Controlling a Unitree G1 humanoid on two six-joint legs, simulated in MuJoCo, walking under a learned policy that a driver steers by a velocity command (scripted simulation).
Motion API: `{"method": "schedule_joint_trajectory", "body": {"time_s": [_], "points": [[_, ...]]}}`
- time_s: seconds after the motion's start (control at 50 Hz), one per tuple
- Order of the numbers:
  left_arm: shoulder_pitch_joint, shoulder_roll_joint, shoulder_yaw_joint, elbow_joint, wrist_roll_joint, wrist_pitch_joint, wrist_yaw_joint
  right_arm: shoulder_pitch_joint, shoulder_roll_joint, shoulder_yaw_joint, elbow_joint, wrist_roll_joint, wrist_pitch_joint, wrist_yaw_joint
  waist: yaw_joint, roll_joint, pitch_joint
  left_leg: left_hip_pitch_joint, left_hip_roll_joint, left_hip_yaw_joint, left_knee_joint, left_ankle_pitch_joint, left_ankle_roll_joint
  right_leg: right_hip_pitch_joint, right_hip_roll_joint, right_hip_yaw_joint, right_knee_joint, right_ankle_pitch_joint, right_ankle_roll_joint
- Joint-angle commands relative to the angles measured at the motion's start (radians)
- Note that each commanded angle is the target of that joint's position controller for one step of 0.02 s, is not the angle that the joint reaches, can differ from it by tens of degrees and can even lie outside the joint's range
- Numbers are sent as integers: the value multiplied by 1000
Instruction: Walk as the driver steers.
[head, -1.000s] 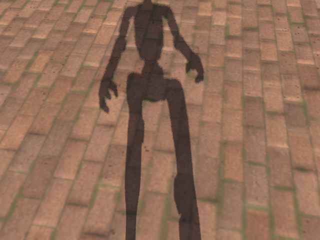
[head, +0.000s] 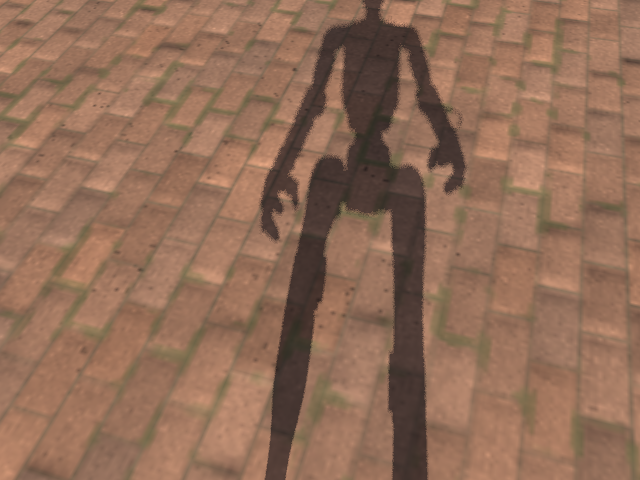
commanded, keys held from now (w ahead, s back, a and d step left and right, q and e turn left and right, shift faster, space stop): w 0.16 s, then w+e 0.56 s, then e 0.28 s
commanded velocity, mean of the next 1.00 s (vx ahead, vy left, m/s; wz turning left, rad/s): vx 0.44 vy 0.00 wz -0.36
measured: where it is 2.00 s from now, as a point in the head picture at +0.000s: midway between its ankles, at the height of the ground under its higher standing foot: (390, 417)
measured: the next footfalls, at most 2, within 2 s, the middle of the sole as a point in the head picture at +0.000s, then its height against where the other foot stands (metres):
left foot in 0.22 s outside the picture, level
right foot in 0.76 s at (417, 448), level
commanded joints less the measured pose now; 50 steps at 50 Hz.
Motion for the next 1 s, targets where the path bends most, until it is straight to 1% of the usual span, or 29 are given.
{"method": "schedule_joint_trajectory", "body": {"time_s": [0.02,0.08,0.14,0.18,0.2,0.22,0.24,0.26,0.28,0.3,0.32,0.34,0.38,0.44,0.5,0.6,0.64,0.68,0.72,0.74,0.76,0.78,0.8,0.82,0.84,0.86,0.88,0.92,1.0], "points": [[-32,177,40,-54,-11,-11,13,-76,-31,-1,-67,2,-19,9,-3,-94,23,52,-16,27,-177,164,-8,-43,-234,114,-137,201,-139],[31,189,43,-22,-18,2,15,-162,-32,2,-91,11,-27,24,31,-94,44,56,-38,35,-273,191,-1,29,-265,119,-117,182,-137],[48,200,50,0,-23,20,20,-196,-52,-3,-112,13,-34,39,20,-104,53,42,-49,24,-332,107,33,135,-315,138,-60,238,-120],[37,211,55,5,-25,30,25,-146,-80,-14,-102,9,-38,42,-21,-117,23,141,-74,39,-358,34,60,163,-322,148,20,384,-101],[15,211,54,3,-27,36,26,-48,-105,-30,-76,6,-40,38,-83,-114,-33,287,-103,64,-391,32,82,143,-291,128,134,522,-82],[15,177,40,-5,-17,37,27,113,-158,-55,-31,0,-41,28,-155,-90,-148,544,-78,45,-371,53,114,45,-234,97,331,510,-51],[75,90,12,-36,3,25,23,254,-249,-77,-14,-21,-37,19,-168,71,-317,933,166,-260,-340,20,216,-279,-122,42,696,189,8],[143,38,-6,-28,-8,7,19,289,-242,-75,0,-11,-29,22,-152,255,-418,1078,299,-612,-480,-172,299,-526,-11,111,926,-419,35],[58,154,25,-31,-39,-2,15,261,-158,-51,-2,-3,-29,19,-178,142,-303,987,265,-554,-525,-296,254,-617,-69,184,1019,-394,26],[-18,177,35,-59,-51,-6,15,187,-132,-41,-7,0,-31,15,-160,105,-171,848,240,-415,-556,-265,220,-650,-114,157,1012,-297,19],[-51,168,37,-62,-40,-4,19,120,-106,-33,-10,-5,-34,15,-130,57,-105,724,203,-320,-594,-197,204,-617,-153,144,972,-211,24],[-44,154,43,-57,-33,6,21,73,-77,-26,-10,-10,-41,17,-98,65,-58,633,169,-232,-633,-127,193,-573,-180,150,927,-151,31],[1,109,42,-43,-36,33,22,31,-56,-24,2,-18,-56,18,-58,78,-37,539,137,-117,-689,-36,189,-493,-200,149,903,-92,45],[-36,82,42,-66,-30,57,26,29,-78,-33,30,-23,-67,11,-45,40,6,511,134,6,-723,93,197,-546,-205,157,841,-1,65],[-101,69,40,-95,-23,52,14,43,-98,-39,52,-24,-61,-2,-58,21,28,542,115,106,-734,145,186,-575,-197,143,670,147,73],[-267,40,23,-164,-18,45,-18,106,-138,-52,89,-7,-38,-15,-122,-12,76,642,139,205,-727,188,172,-573,-178,50,441,233,47],[-307,45,23,-195,-19,46,-29,130,-149,-58,105,3,-21,-15,-129,-10,87,727,162,223,-689,250,164,-599,-168,28,400,181,26],[-305,62,31,-217,-19,49,-40,121,-168,-65,107,12,-5,-18,-106,9,70,781,175,249,-611,454,145,-559,-135,-12,377,94,-5],[-220,103,54,-214,-22,55,-41,98,-196,-74,99,20,12,-25,-43,47,-4,799,169,271,-441,779,122,-411,-64,-71,388,-11,-47],[-95,145,79,-187,-22,57,-37,74,-201,-74,91,22,22,-28,31,41,-61,759,140,286,-256,855,97,-254,-18,-86,346,1,-74],[56,209,112,-151,-16,59,-20,65,-186,-66,81,21,20,-31,108,-7,-139,606,89,296,3,701,45,7,-12,-25,261,133,-113],[73,331,134,-147,-8,63,3,149,-51,-28,32,-31,2,-22,12,-284,-228,172,-73,273,390,-189,-35,375,-279,408,282,398,-261],[52,316,120,-200,0,51,-4,152,-69,-14,19,-17,-35,-8,16,-251,-430,11,-204,31,616,-584,-57,514,-444,820,147,448,-424],[19,251,100,-209,2,42,-10,49,-135,-32,4,21,-53,1,53,-126,-369,-50,-134,-56,622,-518,-33,460,-406,666,135,552,-364],[-29,208,91,-208,-11,34,-9,7,-121,-26,-13,26,-61,-3,25,-82,-245,-62,-92,-43,539,-437,-17,325,-354,514,145,587,-313],[-83,181,85,-213,-23,33,-5,0,-120,-30,0,6,-56,-14,-13,-21,-155,-37,-57,-32,456,-382,-22,181,-306,424,130,584,-268],[-124,155,76,-225,-19,37,3,6,-140,-40,3,-8,-44,-21,-45,-33,-122,27,-36,-32,401,-343,-25,67,-279,373,104,593,-249],[-149,165,78,-242,1,42,10,34,-122,-41,-2,-13,-14,-23,-82,-56,-111,111,-44,-26,328,-308,-43,-59,-251,337,77,661,-244],[-136,204,90,-241,-10,62,34,3,-81,-26,-19,-19,10,-31,-82,-94,-142,132,-86,-13,106,-186,-84,-111,-202,280,101,692,-211]]}}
